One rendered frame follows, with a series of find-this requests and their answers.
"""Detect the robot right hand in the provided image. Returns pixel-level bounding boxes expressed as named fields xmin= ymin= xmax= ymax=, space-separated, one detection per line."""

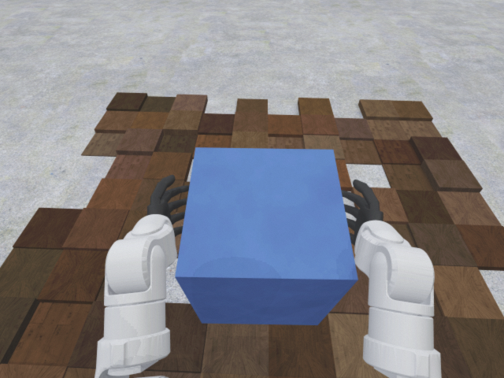
xmin=341 ymin=180 xmax=384 ymax=245

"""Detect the robot right forearm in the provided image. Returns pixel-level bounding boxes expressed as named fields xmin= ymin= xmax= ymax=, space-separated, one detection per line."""
xmin=354 ymin=220 xmax=442 ymax=378

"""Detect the carton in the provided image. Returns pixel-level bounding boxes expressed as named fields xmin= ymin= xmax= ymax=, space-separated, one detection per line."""
xmin=175 ymin=147 xmax=358 ymax=325

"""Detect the robot left hand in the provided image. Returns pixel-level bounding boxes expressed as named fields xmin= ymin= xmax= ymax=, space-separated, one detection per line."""
xmin=147 ymin=175 xmax=189 ymax=237

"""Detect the robot left forearm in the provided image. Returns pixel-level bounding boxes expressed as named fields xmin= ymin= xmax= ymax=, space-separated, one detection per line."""
xmin=94 ymin=214 xmax=178 ymax=378

